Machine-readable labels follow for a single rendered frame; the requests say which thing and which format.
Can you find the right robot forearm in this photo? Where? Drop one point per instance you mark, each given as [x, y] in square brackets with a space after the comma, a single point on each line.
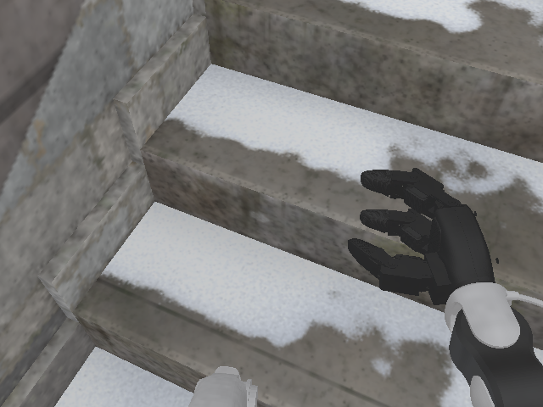
[492, 346]

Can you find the robot left shin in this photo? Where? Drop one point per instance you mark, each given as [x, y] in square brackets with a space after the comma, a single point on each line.
[223, 369]

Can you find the robot right hand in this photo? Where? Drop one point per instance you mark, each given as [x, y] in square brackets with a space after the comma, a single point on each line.
[453, 245]

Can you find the left robot thigh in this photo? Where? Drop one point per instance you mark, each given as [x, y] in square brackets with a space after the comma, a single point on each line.
[224, 390]

